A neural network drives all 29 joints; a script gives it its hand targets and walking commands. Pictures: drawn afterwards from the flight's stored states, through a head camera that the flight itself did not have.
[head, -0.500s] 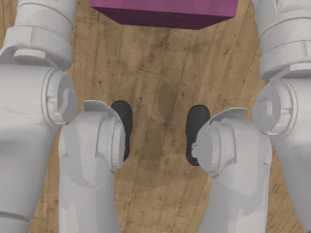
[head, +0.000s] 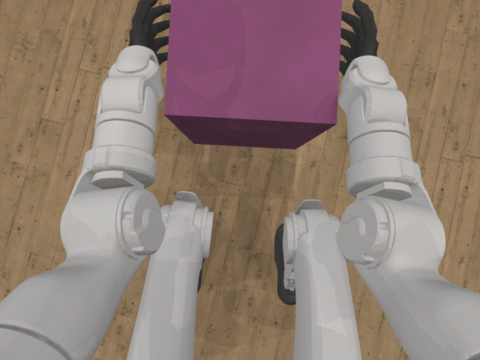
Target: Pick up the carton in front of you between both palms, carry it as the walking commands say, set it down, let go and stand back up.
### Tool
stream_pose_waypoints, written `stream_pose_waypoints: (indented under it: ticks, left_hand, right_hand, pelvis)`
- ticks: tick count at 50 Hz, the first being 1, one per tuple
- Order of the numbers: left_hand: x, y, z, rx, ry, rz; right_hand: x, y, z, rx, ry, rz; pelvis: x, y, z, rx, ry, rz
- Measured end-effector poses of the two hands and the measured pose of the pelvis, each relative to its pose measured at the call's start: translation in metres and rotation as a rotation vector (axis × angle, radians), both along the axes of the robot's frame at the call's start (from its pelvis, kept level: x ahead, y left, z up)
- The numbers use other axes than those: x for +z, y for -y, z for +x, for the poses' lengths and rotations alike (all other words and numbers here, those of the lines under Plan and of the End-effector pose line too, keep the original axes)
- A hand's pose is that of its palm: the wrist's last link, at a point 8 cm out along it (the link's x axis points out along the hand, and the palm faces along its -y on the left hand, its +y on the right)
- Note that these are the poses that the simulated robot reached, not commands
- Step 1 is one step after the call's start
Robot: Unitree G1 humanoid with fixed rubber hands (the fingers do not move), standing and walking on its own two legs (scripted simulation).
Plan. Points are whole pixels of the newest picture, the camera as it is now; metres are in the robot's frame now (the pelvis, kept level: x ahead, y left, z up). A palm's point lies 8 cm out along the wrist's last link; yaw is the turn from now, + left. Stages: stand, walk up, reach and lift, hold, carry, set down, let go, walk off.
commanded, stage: reach and lift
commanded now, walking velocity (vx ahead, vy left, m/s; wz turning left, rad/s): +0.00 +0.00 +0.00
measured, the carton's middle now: (250, 76) +0.52 +0.01 -0.14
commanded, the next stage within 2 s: none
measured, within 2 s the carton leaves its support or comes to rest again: neither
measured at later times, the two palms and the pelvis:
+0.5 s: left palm (102, 20) +0.49 +0.16 +0.07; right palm (425, 36) +0.49 -0.14 +0.07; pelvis +0.02 +0.00 +0.11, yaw +0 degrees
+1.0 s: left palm out of the picture +0.43 +0.16 +0.23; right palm out of the picture +0.44 -0.14 +0.23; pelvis +0.06 +0.00 +0.25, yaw +0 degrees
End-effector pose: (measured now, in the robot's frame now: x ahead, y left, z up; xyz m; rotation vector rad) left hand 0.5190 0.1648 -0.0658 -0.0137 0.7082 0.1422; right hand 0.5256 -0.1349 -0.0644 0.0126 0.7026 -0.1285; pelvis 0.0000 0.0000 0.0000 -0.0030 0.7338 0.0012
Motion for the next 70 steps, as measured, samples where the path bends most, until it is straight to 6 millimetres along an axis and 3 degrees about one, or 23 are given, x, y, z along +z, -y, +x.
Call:
stream_pose_waypoints:
  ticks: [12,19,30,56,70]
  left_hand:
    - [0.058,0.006,-0.011,-0.011,0.019,-0.002]
    - [0.097,0.005,-0.021,-0.005,0.02,-0.007]
    - [0.173,0.007,-0.044,-0.001,0.01,-0.016]
    - [0.333,0.01,-0.099,0.0,0.016,-0.017]
    - [0.412,0.011,-0.126,-0.007,0.052,-0.003]
  right_hand:
    - [0.059,0.006,-0.014,-0.013,0.02,-0.001]
    - [0.098,0.005,-0.023,-0.013,0.021,0.004]
    - [0.174,0.007,-0.047,-0.018,0.011,0.008]
    - [0.334,0.011,-0.101,-0.015,0.017,0.008]
    - [0.412,0.012,-0.127,0.002,0.053,-0.005]
  pelvis:
    - [0.047,-0.001,-0.007,-0.003,-0.019,-0.001]
    - [0.079,-0.002,0.007,-0.002,-0.006,0.001]
    - [0.143,-0.002,0.031,0.001,0.076,-0.001]
    - [0.283,-0.001,0.075,0.002,0.42,0.003]
    - [0.331,-0.001,0.094,0.004,0.68,0.006]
